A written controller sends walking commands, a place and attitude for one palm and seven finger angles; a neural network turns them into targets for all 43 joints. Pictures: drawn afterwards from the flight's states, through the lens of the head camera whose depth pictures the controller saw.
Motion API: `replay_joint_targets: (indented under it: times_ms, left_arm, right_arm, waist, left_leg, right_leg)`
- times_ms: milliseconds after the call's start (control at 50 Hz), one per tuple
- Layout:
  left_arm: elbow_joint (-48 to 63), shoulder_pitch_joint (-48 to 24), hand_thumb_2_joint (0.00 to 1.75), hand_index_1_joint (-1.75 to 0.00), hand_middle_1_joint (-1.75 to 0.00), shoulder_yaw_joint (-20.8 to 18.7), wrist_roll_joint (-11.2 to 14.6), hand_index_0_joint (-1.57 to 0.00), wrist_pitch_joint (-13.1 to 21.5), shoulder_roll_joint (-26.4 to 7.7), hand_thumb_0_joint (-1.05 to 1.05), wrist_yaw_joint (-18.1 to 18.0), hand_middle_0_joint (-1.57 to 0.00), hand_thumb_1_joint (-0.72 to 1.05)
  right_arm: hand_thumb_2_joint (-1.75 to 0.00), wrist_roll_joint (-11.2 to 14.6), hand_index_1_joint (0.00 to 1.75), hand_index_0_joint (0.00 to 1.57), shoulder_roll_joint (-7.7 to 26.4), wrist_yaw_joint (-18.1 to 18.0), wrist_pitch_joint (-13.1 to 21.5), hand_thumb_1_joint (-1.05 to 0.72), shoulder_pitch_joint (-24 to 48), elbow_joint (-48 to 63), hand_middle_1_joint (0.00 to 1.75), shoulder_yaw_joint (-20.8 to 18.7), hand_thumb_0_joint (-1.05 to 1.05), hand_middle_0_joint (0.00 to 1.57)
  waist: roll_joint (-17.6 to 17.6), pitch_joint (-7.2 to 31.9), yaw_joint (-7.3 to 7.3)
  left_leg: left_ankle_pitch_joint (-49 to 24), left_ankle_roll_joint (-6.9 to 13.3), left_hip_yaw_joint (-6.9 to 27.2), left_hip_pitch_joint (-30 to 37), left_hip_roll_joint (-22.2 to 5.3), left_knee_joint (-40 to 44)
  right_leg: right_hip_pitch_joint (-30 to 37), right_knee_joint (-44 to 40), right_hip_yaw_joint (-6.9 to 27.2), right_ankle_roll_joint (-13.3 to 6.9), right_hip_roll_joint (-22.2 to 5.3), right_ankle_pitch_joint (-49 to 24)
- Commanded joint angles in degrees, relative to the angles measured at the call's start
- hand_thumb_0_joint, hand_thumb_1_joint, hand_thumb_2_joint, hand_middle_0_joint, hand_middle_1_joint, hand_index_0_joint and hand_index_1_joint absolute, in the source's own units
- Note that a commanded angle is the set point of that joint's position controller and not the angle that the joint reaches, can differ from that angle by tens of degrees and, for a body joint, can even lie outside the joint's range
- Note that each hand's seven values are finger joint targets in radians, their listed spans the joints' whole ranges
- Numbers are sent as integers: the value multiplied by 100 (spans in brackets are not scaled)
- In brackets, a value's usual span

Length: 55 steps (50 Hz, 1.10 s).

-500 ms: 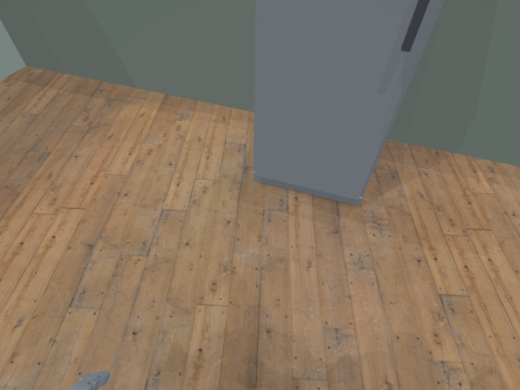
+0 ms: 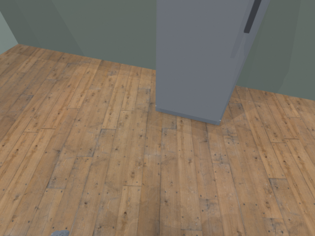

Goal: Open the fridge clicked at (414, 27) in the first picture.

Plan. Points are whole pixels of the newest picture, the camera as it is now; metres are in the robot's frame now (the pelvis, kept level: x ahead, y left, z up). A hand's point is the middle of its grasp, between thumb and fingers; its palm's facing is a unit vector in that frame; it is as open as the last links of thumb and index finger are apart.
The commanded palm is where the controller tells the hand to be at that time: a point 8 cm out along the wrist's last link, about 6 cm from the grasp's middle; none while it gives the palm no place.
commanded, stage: stand and wait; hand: right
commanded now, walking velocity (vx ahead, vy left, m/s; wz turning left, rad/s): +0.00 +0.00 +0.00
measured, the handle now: out of the picture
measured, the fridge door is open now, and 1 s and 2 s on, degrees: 0 0 0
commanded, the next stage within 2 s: look at it before walking up in 0.62 s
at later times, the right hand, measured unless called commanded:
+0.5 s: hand out of the picture +0.06 -0.25 -0.15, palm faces -0.04 +0.94 -0.33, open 7.4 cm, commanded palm none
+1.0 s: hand out of the picture +0.06 -0.25 -0.15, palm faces -0.03 +0.94 -0.33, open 7.4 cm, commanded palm none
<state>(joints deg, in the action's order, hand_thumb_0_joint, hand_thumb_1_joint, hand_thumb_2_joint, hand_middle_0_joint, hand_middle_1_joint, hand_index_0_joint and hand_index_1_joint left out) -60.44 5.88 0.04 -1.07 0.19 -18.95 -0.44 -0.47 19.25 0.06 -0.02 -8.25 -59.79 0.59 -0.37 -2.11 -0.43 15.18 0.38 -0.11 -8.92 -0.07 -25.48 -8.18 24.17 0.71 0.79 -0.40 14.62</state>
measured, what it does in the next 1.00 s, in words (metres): stands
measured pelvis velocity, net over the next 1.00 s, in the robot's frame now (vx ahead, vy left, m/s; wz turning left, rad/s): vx -0.01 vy -0.01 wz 0.00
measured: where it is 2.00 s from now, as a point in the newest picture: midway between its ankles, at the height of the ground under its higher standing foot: outside the picture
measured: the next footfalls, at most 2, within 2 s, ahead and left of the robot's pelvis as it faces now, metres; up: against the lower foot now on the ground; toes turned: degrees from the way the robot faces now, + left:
none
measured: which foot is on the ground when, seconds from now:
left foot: down 0.00-1.00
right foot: down 0.00-1.00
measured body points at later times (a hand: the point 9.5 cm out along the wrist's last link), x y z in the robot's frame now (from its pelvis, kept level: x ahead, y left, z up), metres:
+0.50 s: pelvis -0.02 +0.00 +0.00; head -0.01 +0.00 +0.45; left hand +0.06 +0.29 -0.13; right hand +0.06 -0.29 -0.13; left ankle -0.02 +0.11 -0.74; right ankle -0.02 -0.13 -0.74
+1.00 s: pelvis -0.01 -0.01 +0.00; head -0.01 -0.01 +0.45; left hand +0.07 +0.29 -0.13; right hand +0.06 -0.30 -0.13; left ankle -0.02 +0.11 -0.74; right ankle -0.02 -0.13 -0.74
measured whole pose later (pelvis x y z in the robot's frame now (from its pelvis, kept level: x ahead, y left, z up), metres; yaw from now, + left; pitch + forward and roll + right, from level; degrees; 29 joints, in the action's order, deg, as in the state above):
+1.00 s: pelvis -0.01 -0.01 +0.00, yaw +0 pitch -2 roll +0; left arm -63.6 6.4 0.3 -0.7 0.7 -19.0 -0.1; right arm -0.5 19.8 0.2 0.5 -8.0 -62.5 0.7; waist -0.4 -2.0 -0.3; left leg 11.9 -0.1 0.2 -8.1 -0.2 -21.6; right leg -7.6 21.0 0.4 0.5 -0.3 11.8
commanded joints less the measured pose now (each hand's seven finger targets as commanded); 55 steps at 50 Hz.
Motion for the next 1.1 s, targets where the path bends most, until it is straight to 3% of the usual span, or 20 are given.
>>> replay_joint_targets:
  times_ms: [0,440,680,1080]
  left_arm:
    - [330,-308,90,-30,-30,-227,43,-20,145,-1133,0,-64,-20,90]
    - [44,-143,90,-30,-30,-198,42,-20,146,-1167,0,-22,-20,90]
    - [25,-137,90,-30,-30,-202,62,-20,175,-1178,0,-30,-20,90]
    - [36,-243,90,-30,-30,-200,67,-20,163,-1201,0,-34,-20,90]
  right_arm:
    - [-90,2,30,20,1197,-97,153,-90,266,355,30,-287,0,20]
    - [-90,-14,30,20,1190,-63,140,-90,312,176,30,-252,0,20]
    - [-90,-15,30,20,1178,-73,162,-90,247,152,30,-252,0,20]
    - [-90,-17,30,20,1203,-81,175,-90,233,108,30,-244,0,20]
  waist:
    - [-31,578,17]
    - [-30,218,31]
    - [18,465,21]
    - [4,408,19]
  left_leg:
    - [-1580,183,556,194,-716,445]
    - [-348,148,695,-125,-669,837]
    - [-972,134,599,79,-673,701]
    - [-1284,119,563,159,-700,761]
  right_leg:
    - [158,-269,350,-237,-594,-1390]
    - [-44,-607,449,-217,-590,-624]
    - [81,-567,462,-228,-645,-1041]
    - [198,-607,474,-221,-648,-1285]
